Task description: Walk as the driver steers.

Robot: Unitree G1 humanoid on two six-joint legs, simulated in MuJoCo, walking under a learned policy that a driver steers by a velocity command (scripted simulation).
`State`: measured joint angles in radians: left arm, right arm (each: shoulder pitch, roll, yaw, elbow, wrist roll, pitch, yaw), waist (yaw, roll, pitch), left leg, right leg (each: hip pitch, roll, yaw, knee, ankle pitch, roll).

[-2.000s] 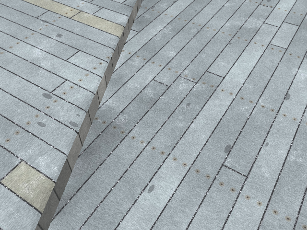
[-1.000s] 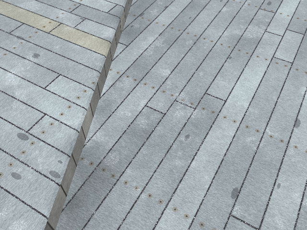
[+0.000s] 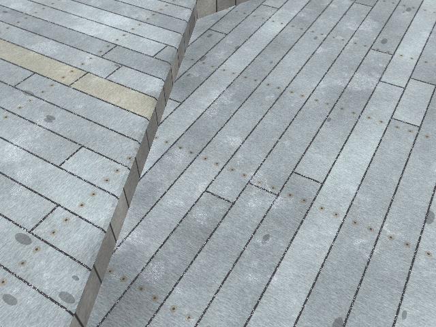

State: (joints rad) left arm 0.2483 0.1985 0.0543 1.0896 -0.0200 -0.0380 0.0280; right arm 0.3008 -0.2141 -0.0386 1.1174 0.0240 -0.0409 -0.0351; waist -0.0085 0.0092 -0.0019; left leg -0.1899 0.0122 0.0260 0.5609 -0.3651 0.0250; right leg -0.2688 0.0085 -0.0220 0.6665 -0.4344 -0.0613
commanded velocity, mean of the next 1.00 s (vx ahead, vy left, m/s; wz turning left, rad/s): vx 0.44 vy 0.00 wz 0.00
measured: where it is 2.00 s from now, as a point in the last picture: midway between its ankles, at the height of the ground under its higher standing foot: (236, 189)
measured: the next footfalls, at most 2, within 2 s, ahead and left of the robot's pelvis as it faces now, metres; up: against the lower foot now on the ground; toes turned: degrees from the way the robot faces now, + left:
left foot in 0.56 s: +0.42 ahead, +0.11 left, +0.00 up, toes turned +3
right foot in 1.12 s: +0.75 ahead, -0.13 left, +0.00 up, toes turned -2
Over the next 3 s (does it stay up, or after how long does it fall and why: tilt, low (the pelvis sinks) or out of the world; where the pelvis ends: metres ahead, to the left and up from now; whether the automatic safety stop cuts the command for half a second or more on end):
stays up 1.41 -0.11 0.00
